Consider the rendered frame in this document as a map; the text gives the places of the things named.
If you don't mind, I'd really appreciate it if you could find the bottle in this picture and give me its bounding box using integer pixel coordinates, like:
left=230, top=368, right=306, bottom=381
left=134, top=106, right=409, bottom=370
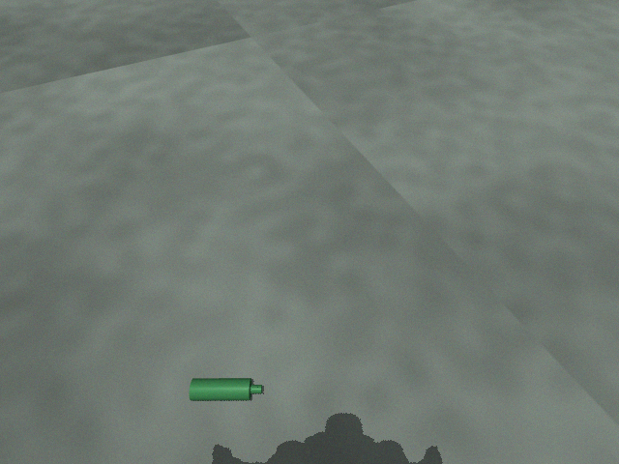
left=190, top=378, right=262, bottom=401

